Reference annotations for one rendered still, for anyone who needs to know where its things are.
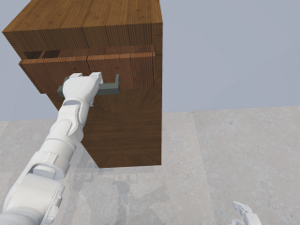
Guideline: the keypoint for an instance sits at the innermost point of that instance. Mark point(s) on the drawer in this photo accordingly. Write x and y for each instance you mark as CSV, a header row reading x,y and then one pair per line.
x,y
136,66

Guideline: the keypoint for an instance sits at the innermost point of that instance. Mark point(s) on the robot left forearm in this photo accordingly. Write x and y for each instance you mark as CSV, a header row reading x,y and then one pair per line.
x,y
53,157

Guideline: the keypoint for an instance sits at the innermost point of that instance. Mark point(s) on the cabinet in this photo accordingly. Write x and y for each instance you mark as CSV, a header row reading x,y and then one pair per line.
x,y
121,130

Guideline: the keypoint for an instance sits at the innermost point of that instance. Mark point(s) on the robot right hand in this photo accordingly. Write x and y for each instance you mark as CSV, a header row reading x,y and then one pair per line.
x,y
249,217

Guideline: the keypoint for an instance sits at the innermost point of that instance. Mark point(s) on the handle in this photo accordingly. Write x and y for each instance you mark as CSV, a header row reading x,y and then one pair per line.
x,y
111,88

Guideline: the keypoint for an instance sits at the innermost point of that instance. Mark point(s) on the robot left upper arm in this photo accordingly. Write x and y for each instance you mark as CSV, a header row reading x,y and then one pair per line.
x,y
36,201

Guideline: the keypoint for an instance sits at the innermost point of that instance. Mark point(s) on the robot left hand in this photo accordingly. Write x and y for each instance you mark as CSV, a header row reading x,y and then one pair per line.
x,y
84,87

